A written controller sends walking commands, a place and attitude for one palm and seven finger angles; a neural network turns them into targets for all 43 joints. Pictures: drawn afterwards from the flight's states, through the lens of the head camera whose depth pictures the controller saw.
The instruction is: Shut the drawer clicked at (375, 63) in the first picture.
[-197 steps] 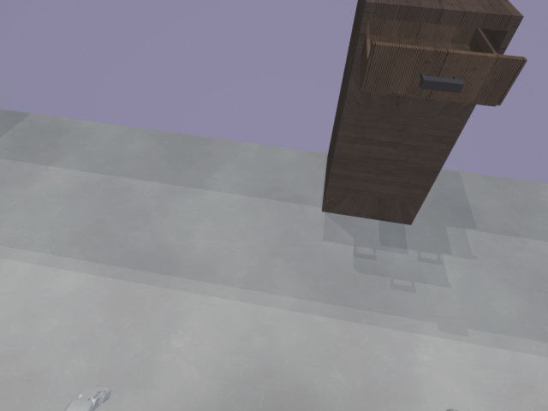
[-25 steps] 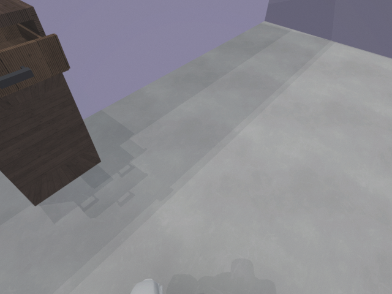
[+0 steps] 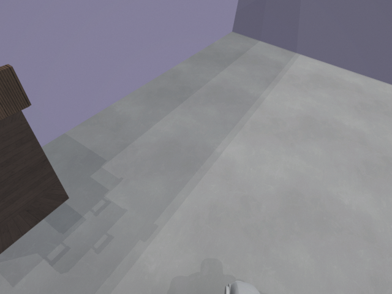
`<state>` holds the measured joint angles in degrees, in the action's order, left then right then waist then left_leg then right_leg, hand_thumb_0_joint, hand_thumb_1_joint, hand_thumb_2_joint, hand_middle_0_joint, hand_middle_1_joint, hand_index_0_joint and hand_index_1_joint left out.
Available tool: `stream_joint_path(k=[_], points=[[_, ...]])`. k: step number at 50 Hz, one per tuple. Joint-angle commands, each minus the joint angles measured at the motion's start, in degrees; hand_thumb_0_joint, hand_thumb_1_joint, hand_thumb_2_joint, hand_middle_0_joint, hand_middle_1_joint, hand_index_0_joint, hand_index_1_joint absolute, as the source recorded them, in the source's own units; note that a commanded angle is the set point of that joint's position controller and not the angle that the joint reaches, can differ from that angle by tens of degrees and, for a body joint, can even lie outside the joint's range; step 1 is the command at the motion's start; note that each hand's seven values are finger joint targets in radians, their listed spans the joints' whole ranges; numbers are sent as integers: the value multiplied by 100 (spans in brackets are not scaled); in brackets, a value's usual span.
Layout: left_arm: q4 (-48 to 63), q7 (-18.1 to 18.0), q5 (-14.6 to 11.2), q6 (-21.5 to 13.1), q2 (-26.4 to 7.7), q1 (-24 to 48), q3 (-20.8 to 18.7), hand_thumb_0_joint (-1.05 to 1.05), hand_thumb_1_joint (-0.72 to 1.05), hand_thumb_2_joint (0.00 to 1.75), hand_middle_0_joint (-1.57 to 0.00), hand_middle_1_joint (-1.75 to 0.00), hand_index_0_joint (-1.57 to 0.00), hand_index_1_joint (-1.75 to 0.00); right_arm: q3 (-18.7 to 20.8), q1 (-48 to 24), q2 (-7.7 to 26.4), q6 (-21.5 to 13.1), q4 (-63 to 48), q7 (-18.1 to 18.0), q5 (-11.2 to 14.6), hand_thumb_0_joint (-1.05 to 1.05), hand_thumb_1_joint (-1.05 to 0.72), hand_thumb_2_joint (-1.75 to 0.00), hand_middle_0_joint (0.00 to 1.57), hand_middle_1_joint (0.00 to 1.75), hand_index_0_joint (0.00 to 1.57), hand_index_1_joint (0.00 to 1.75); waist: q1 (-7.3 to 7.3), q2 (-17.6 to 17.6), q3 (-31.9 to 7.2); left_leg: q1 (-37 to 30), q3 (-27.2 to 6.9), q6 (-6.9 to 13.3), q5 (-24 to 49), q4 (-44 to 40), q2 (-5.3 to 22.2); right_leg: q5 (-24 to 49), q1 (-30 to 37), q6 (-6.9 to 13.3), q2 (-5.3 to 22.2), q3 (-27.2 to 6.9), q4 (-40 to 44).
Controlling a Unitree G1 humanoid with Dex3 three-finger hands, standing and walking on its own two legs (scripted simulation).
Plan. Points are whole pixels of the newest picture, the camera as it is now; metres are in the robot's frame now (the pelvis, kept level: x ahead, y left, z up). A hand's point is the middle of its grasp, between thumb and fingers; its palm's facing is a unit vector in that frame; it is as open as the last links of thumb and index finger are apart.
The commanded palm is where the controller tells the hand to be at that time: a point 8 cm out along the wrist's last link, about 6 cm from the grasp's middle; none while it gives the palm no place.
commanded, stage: walk to a spot facing it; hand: left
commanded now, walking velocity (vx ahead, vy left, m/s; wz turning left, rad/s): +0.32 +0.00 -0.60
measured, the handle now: out of the picture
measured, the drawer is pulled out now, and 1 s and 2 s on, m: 0.19 0.19 0.19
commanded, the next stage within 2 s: turn to face it in 0.36 s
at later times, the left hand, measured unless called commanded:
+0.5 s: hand (182, 216) +0.38 +0.05 -0.19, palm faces -0.25 -0.96 -0.15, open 7.4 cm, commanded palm none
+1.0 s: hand (165, 210) +0.40 +0.11 -0.20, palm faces +0.00 -0.98 -0.20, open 7.3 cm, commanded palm none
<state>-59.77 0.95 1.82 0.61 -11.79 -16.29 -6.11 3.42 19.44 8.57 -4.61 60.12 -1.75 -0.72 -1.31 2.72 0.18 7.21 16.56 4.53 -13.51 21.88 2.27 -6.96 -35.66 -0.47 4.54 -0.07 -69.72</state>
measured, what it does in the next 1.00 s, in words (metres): walks ahead: right foot, then left foot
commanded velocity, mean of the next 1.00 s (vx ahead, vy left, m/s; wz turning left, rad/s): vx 0.11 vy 0.00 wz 0.08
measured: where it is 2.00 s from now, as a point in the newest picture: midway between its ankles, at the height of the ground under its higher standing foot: (217, 290)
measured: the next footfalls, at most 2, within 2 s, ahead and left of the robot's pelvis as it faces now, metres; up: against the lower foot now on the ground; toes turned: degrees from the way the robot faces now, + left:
right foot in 0.42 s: +0.29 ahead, -0.16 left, +0.00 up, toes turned -22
left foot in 0.90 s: +0.45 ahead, +0.01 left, +0.00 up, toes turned +2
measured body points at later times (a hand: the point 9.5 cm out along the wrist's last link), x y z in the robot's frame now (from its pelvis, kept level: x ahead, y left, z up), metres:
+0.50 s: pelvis +0.21 -0.08 -0.03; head +0.26 -0.09 +0.42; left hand +0.39 +0.10 -0.18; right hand +0.06 -0.26 -0.18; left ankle +0.07 +0.07 -0.63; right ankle +0.26 -0.15 -0.75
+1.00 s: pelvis +0.34 -0.08 -0.03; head +0.38 -0.06 +0.42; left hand +0.40 +0.16 -0.19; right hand +0.40 -0.32 -0.16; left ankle +0.41 +0.00 -0.75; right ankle +0.27 -0.17 -0.68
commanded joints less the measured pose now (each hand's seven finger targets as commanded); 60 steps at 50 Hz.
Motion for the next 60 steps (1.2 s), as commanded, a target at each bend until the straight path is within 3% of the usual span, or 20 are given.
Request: stream_joint_path(k=[1, 13, 17, 19, 20, 21, 22, 23, 26, 29, 31, 39, 41, 43, 44, 45, 46, 49, 53, 60], points=[[333, 70, 22, 69, 0, -26, -8, 0, 90, 90, -20, -30, -20, -30, 37, 500, 515, -117, -150, -22, 0, 0, -90, -90, 20, 30, 20, 30, 60, -807, 662, -63, -1022, -375, 370, -1361, 1660, 321, -876, -120, 240, -100, 21], [1037, 162, -10, -47, 194, 1781, 157, 0, 90, 90, -20, -30, -20, -30, 0, 1621, 520, -17, 234, -31, -120, 0, -90, -90, 20, 30, 20, 30, 627, -842, 1095, -1327, -187, 97, 2510, -889, 1907, -359, -1018, 92, 94, 863, 2194], [905, 138, 0, -174, 123, 1096, 132, 0, 90, 90, -20, -30, -20, -30, 97, 1383, 835, 17, 114, -22, -106, 0, -90, -90, 20, 30, 20, 30, 216, -1129, 390, -1645, 424, -18, 5783, 532, 1845, -858, 360, 462, -612, 1405, 3085], [559, 94, 34, -288, -233, -145, 22, 0, 90, 90, -20, -30, -20, -30, 157, 1015, 1044, 34, -102, 23, -32, 0, -90, -90, 20, 30, 20, 30, -408, -1255, -478, -1023, 599, -323, 5750, 2338, 1687, -323, 2327, 619, -812, 1442, 3832], [359, 55, 37, -356, -783, -855, -104, 0, 90, 90, -20, -30, -20, -30, 127, 992, 912, 44, -238, 107, 59, 0, -90, -90, 20, 30, 20, 30, -738, -598, -1180, 575, 480, -540, 3683, 3888, 1540, 510, 4412, 966, 6, 473, 3948], [304, -49, -43, -400, -1422, -1319, -231, 0, 90, 90, -20, -30, -20, -30, 65, 962, 485, 15, -508, 95, 126, 0, -90, -90, 20, 30, 20, 30, -741, 572, -1960, 2643, -10, -928, -1881, 5927, 399, 2456, 5927, 1859, 1834, -2707, 4038], [322, -133, -189, -322, -1613, -1222, -269, 0, 90, 90, -20, -30, -20, -30, 61, 365, 554, 40, -689, 33, 115, 0, -90, -90, 20, 30, 20, 30, -736, 333, -1925, 3105, -992, -850, -2158, 6549, 385, 3226, 5767, 2133, 2074, -2980, 4472], [411, -171, -198, -271, -1338, -807, -192, 0, 90, 90, -20, -30, -20, -30, 97, 230, 499, 64, -716, 9, 73, 0, -90, -90, 20, 30, 20, 30, -519, -327, -1042, 3091, -1259, -762, -1506, 6491, 599, 3582, 4859, 1973, 1904, -2120, 4557], [480, -206, -146, -447, -558, 122, 121, 0, 90, 90, -20, -30, -20, -30, 5, 467, 258, 299, -321, 9, -41, 0, -90, -90, 20, 30, 20, 30, 192, -361, -94, 2322, -1531, -754, -622, 5700, 855, 3392, 2454, 1133, 1336, -741, 5052], [419, -241, -86, -525, -326, 426, 259, 0, 90, 90, -20, -30, -20, -30, -67, 1101, 42, 484, -35, 20, -43, 0, -90, -90, 20, 30, 20, 30, 640, -92, -140, 1864, -1532, -777, -365, 4782, 714, 3517, 1876, 882, 921, 315, 5094], [454, -230, -98, -508, -170, 446, 298, 0, 90, 90, -20, -30, -20, -30, -102, 900, 47, 536, -68, 30, -39, 0, -90, -90, 20, 30, 20, 30, 620, 132, -185, 1797, -1513, -803, -49, 4229, 622, 3261, 1847, 789, 759, 563, 5139], [384, -287, -64, -291, -512, 16, 202, 0, 90, 90, -20, -30, -20, -30, -80, -760, 344, 503, -645, 180, -41, 0, -90, -90, 20, 30, 20, 30, 48, 368, 288, 2178, -1072, -751, -222, 2317, 426, 3139, 3016, 821, 1296, 606, 4689], [435, -307, -51, -245, -647, -32, 143, 0, 90, 90, -20, -30, -20, -30, -53, -818, 422, 513, -718, 205, -62, 0, -90, -90, 20, 30, 20, 30, 57, 261, 243, 1871, -975, -651, -323, 1953, 298, 3304, 3085, 763, 1391, 642, 4294], [512, -309, -77, -210, -726, 41, 94, 0, 90, 90, -20, -30, -20, -30, 52, -191, 622, 514, -655, 207, -100, 0, -90, -90, 20, 30, 20, 30, 369, -45, -152, 994, -1021, -526, 395, 1115, 129, 3018, 3035, 487, 1280, 934, 3110], [627, -295, -144, -180, -662, 13, 75, 0, 90, 90, -20, -30, -20, -30, 136, 272, 971, 477, -610, 198, -142, 0, -90, -90, 20, 30, 20, 30, 557, -897, -519, 46, -1864, -149, 2367, 583, 713, 1754, 2236, 133, 849, 1162, 1962], [860, -264, -228, -177, -329, -67, 147, 0, 90, 90, -20, -30, -20, -30, 228, 534, 1482, 443, -608, 172, -120, 0, -90, -90, 20, 30, 20, 30, 536, -2457, -678, -753, -3771, 789, 5429, 293, 2178, -2632, 731, -315, -57, 1156, 436], [1017, -304, -151, -119, -508, 222, 169, 0, 90, 90, -20, -30, -20, -30, 222, 614, 1537, 491, -531, 140, -39, 0, -90, -90, 20, 30, 20, 30, 586, -1710, -868, -639, -3895, 1166, 4979, 196, 2410, -3300, 637, -266, -84, 338, -218], [1003, -247, -90, -48, -453, 576, 90, 0, 90, 90, -20, -30, -20, -30, 167, -423, 1174, 474, -882, 73, -62, 0, -90, -90, 20, 30, 20, 30, 310, -965, -270, 369, -3379, 701, 1944, -246, 1694, -2182, 329, -290, 197, -12, -109], [899, -205, -97, 54, -344, 282, 64, 0, 90, 90, -20, -30, -20, -30, 197, -734, 1235, 460, -992, 93, -59, 0, -90, -90, 20, 30, 20, 30, 175, -865, -392, 741, -2875, 475, 1183, -420, 1196, -1741, 875, -328, 65, 106, 737], [1164, -230, -111, 72, -318, 623, 73, 0, 90, 90, -20, -30, -20, -30, 356, -551, 1441, 561, -990, 149, -87, 0, -90, -90, 20, 30, 20, 30, 346, -1152, -427, 628, -3465, 543, 764, -355, 1087, -1907, 1070, -381, -156, 142, 1960]])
